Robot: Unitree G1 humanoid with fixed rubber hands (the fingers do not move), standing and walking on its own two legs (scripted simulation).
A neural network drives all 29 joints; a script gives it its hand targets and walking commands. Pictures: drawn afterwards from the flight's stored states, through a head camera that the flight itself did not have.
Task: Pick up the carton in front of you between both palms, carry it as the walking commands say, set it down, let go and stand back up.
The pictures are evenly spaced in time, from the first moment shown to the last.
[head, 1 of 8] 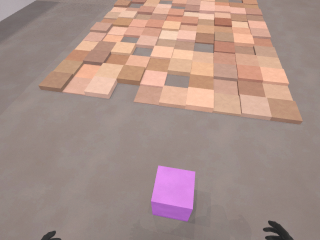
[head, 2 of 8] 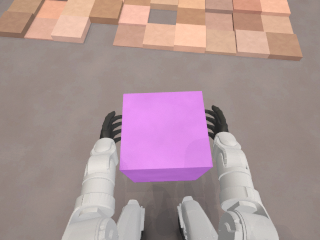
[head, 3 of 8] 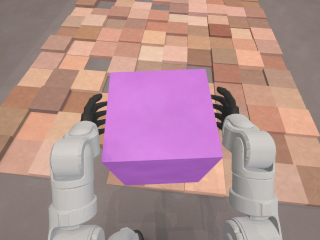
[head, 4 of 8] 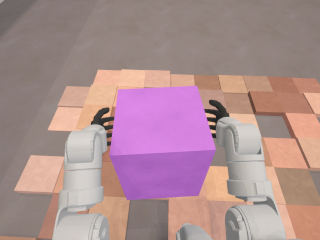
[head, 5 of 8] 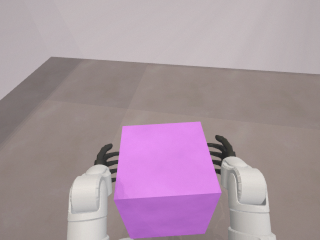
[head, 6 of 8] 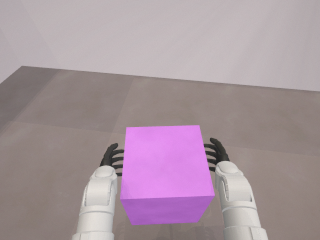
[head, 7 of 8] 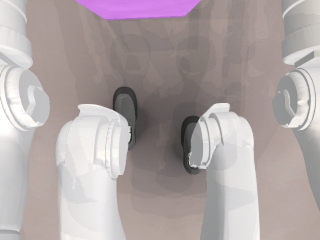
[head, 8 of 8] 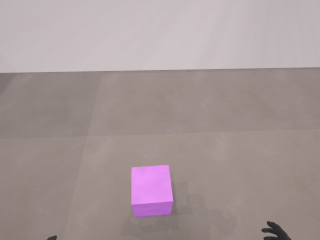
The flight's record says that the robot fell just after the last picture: no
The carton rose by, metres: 0.79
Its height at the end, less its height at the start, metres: +0.00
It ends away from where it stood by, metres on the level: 6.64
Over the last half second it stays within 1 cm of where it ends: yes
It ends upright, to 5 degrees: yes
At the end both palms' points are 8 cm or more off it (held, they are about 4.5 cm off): yes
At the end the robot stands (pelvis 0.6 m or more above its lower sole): yes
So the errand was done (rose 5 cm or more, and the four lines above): yes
